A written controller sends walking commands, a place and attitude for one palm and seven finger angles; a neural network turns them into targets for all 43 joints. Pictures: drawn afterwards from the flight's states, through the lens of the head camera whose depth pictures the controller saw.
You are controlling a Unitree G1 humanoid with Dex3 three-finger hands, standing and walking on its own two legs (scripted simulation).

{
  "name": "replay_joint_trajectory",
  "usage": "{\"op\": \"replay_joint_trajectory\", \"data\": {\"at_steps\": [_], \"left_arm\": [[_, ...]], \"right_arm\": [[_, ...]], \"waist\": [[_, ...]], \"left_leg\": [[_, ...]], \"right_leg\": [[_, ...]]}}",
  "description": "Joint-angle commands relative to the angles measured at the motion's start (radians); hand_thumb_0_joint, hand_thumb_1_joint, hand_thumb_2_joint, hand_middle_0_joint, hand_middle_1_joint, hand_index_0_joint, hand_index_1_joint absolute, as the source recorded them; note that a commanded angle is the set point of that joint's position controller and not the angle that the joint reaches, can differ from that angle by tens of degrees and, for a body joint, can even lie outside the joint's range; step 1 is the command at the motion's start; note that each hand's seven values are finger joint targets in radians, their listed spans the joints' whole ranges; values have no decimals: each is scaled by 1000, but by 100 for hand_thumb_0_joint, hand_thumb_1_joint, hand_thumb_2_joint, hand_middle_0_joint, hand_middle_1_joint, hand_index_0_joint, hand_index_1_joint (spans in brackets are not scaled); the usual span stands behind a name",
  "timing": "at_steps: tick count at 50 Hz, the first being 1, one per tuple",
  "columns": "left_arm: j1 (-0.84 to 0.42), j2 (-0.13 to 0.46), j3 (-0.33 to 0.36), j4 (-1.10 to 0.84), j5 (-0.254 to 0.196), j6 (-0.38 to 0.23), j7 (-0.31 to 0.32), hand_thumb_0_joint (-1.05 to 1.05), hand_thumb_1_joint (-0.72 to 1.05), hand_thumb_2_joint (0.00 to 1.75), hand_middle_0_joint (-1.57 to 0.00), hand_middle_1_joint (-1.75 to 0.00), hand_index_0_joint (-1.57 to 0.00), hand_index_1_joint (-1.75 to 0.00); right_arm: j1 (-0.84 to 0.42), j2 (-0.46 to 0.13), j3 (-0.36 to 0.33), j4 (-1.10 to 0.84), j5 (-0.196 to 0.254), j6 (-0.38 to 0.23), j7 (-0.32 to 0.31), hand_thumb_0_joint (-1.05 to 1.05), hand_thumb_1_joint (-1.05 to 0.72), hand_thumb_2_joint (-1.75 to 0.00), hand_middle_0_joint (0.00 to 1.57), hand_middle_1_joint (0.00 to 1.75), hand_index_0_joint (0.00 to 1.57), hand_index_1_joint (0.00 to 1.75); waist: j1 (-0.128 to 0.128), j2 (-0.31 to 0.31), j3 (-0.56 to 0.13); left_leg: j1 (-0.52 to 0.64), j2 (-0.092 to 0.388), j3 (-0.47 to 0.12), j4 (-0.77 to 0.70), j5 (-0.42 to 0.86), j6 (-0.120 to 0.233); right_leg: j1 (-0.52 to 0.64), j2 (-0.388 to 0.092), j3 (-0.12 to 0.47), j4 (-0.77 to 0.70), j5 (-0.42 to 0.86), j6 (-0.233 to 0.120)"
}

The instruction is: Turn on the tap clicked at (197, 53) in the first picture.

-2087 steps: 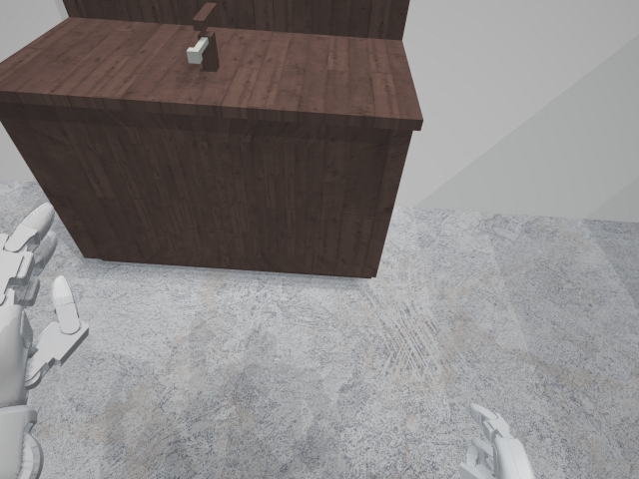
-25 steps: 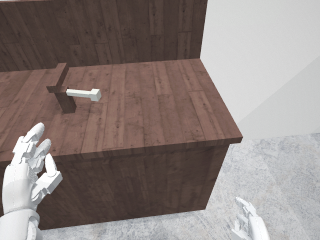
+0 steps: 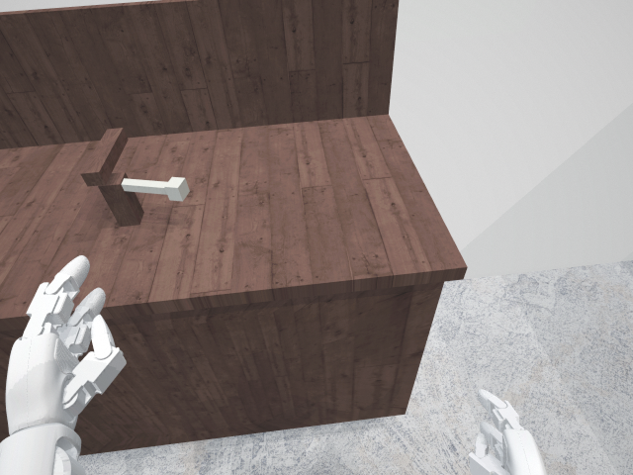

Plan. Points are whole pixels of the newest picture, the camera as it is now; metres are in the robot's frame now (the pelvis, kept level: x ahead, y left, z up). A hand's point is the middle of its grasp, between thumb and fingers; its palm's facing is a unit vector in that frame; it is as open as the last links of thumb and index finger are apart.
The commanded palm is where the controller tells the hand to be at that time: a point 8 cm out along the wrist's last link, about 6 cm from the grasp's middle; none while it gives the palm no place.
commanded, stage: turn the palm inward beside the body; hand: left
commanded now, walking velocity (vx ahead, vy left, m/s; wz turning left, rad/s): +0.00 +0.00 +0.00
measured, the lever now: (177, 189) +0.50 +0.31 +0.10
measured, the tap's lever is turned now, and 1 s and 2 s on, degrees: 74 74 74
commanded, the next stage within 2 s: reach beside the lever's end, fingers flat in 0.26 s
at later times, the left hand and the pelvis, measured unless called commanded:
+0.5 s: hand (116, 338) +0.20 +0.24 +0.14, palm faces +0.43 -0.89 -0.11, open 7.4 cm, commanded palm +0.16 +0.29 +0.15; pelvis +0.01 +0.01 +0.00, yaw +0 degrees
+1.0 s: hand (100, 308) +0.24 +0.28 +0.13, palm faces +0.50 -0.86 -0.12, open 7.4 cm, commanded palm +0.21 +0.33 +0.13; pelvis +0.01 +0.02 +0.00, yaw -1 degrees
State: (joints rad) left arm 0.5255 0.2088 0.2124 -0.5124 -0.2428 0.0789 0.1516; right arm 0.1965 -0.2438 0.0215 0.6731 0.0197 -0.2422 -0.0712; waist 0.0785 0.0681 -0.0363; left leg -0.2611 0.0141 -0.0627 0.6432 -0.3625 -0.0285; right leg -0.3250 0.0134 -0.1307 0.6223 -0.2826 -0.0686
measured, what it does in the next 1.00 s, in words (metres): stands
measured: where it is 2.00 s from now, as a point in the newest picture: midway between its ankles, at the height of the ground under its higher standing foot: outside the picture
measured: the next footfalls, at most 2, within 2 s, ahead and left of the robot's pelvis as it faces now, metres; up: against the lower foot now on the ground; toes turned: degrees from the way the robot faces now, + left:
none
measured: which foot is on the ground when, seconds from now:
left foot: down 0.00-1.00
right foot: down 0.00-1.00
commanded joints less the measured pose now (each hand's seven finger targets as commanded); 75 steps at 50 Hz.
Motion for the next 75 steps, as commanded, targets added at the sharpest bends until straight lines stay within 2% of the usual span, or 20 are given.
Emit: {"op": "replay_joint_trajectory", "data": {"at_steps": [1, 3, 10, 18, 27, 28, 37, 40, 43, 46, 52, 54, 55, 58, 60, 65, 68, 70, 74, 75], "left_arm": [[-75, 144, 99, -217, -2, -54, -3, 0, 90, 90, -20, -30, -20, -30], [-82, 154, 106, -225, 2, -53, 0, 0, 90, 90, -20, -30, -20, -30], [-57, 142, 105, -233, 4, -82, -4, 0, 90, 90, -20, -30, -20, -30], [-69, 140, 104, -214, 2, -66, -18, 0, 90, 90, -20, -30, -20, -30], [-221, 146, 108, -137, 15, -63, -11, 0, 90, 90, -20, -30, -20, -30], [-227, 162, 126, -143, 19, -64, -6, 0, 90, 90, -20, -30, -20, -30], [-252, 156, 134, -53, 15, -57, -17, 0, 90, 90, -20, -30, -20, -30], [-272, 203, 204, 3, 5, -49, -15, 0, 90, 90, -20, -30, -20, -30], [-356, 232, 227, 6, 9, -59, -13, 0, 90, 90, -20, -29, -20, -29], [-398, 210, 200, 34, 9, -89, -25, 0, 90, 90, -19, -28, -19, -28], [-528, 263, 235, 187, -4, -108, -65, 0, 90, 90, -19, -27, -19, -27], [-584, 284, 251, 227, -7, -101, -74, 0, 90, 90, -19, -26, -19, -26], [-593, 310, 277, 259, -8, -96, -75, 0, 90, 90, -19, -26, -19, -26], [-643, 331, 287, 270, 2, -103, -79, 0, 90, 90, -18, -25, -18, -25], [-599, 357, 320, 308, 0, -113, -86, 0, 90, 90, -18, -25, -18, -25], [-594, 403, 385, 420, -16, -126, -115, 0, 90, 90, -18, -23, -18, -23], [-640, 445, 421, 461, -23, -131, -137, 0, 90, 90, -18, -22, -18, -22], [-661, 460, 432, 506, -27, -137, -156, 0, 90, 90, -17, -22, -17, -22], [-842, 482, 399, 533, -12, -177, -187, 0, 90, 90, -17, -21, -17, -21], [-857, 492, 402, 572, -11, -186, -196, 0, 90, 90, -17, -21, -17, -21]], "right_arm": [[-146, -93, -32, -173, 1, -61, -12, 0, -90, -90, 20, 30, 20, 30], [-144, -91, -32, -171, 6, -62, -8, 0, -90, -90, 20, 30, 20, 30], [-120, -92, -31, -174, -3, -67, -8, 0, -90, -90, 20, 30, 20, 30], [-123, -97, -26, -180, 3, -69, -15, 0, -90, -90, 20, 30, 20, 30], [-121, -97, -24, -161, -5, -53, -27, 0, -90, -90, 20, 30, 20, 30], [-128, -97, -25, -164, -2, -56, -26, 0, -90, -90, 20, 30, 20, 30], [-120, -98, -27, -153, -6, -35, -28, 0, -90, -90, 20, 30, 20, 30], [-123, -101, -31, -145, -1, -22, -33, 0, -90, -90, 20, 30, 20, 30], [-132, -99, -31, -138, 4, -16, -36, 0, -90, -90, 20, 30, 20, 30], [-128, -99, -32, -126, 1, -21, -38, 0, -90, -90, 20, 30, 20, 30], [-129, -116, -34, -101, 8, -25, -53, 0, -90, -90, 20, 30, 20, 30], [-134, -115, -33, -98, 12, -24, -59, 0, -90, -90, 20, 30, 20, 30], [-134, -118, -36, -96, 13, -22, -62, 0, -90, -90, 20, 30, 20, 30], [-127, -118, -37, -100, 10, -24, -61, 0, -90, -90, 20, 30, 20, 30], [-110, -120, -42, -96, 8, -23, -58, 0, -90, -90, 20, 30, 20, 30], [-83, -127, -49, -93, 11, -7, -49, 0, -90, -90, 20, 30, 20, 30], [-78, -131, -52, -94, 15, 3, -49, 0, -90, -90, 20, 30, 20, 30], [-64, -137, -55, -93, 17, 6, -48, 0, -90, -90, 20, 30, 20, 30], [-51, -144, -54, -81, 18, 0, -54, 0, -90, -90, 20, 30, 20, 30], [-43, -149, -54, -75, 16, -1, -57, 0, -90, -90, 20, 30, 20, 30]], "waist": [[5, -103, -52], [9, -59, -52], [9, -58, -85], [10, -45, -57], [-4, -49, -69], [1, -10, -83], [0, -48, -102], [5, -71, -87], [-3, 1, -95], [-15, 6, -103], [-33, -54, -76], [-32, -22, -85], [-27, -44, -99], [-21, 11, -161], [-10, -6, -196], [-7, -52, -185], [-11, -19, -172], [-18, -32, -171], [-58, 48, -166], [-65, 27, -158]], "left_leg": [[-118, -42, 22, -75, 96, 60], [-112, -42, 24, -75, 98, 57], [-93, -45, 26, -80, 164, 58], [-84, -44, 19, -97, 162, 56], [-72, -46, 15, -113, 171, 48], [-60, -45, 17, -116, 185, 44], [-54, -43, 24, -122, 257, 34], [-73, -40, 25, -132, 228, 36], [-60, -43, 29, -135, 214, 33], [-53, -44, 29, -132, 222, 32], [-94, -43, 25, -136, 132, 43], [-94, -46, 25, -144, 109, 44], [-99, -45, 27, -141, 108, 46], [-73, -46, 30, -138, 167, 43], [-75, -44, 34, -130, 231, 41], [-107, -40, 43, -119, 279, 44], [-119, -40, 46, -113, 268, 45], [-130, -40, 47, -108, 266, 48], [-121, -42, 42, -93, 208, 48], [-134, -42, 40, -88, 191, 50]], "right_leg": [[124, -65, 165, -183, -34, 78], [118, -60, 157, -178, -42, 72], [128, -42, 111, -120, 104, 66], [110, -31, 90, -118, 94, 57], [105, -24, 80, -111, 95, 53], [111, -22, 80, -109, 106, 50], [138, -19, 72, -96, 197, 49], [140, -16, 76, -108, 162, 50], [130, -17, 84, -117, 136, 46], [127, -17, 83, -111, 147, 45], [105, -19, 97, -133, 61, 50], [106, -22, 102, -141, 30, 49], [118, -22, 106, -145, 24, 51], [146, -23, 103, -127, 101, 47], [178, -21, 101, -106, 183, 46], [192, -20, 104, -92, 268, 52], [179, -20, 112, -94, 257, 51], [172, -20, 114, -90, 259, 53], [109, -17, 121, -89, 187, 50], [99, -15, 121, -88, 168, 50]]}}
